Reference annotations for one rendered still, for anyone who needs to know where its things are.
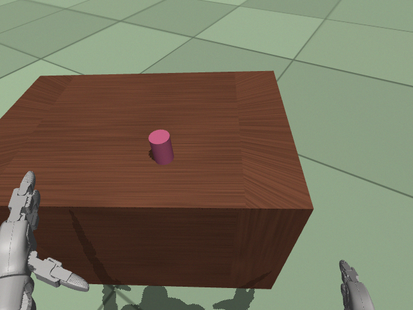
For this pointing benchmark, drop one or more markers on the right robot hand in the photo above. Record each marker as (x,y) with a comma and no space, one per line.
(355,294)

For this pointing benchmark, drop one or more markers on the left robot arm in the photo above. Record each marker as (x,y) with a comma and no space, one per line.
(16,291)

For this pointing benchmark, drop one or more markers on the left robot hand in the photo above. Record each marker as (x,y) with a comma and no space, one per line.
(18,253)

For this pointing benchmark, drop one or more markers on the can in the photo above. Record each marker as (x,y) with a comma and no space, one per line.
(161,147)

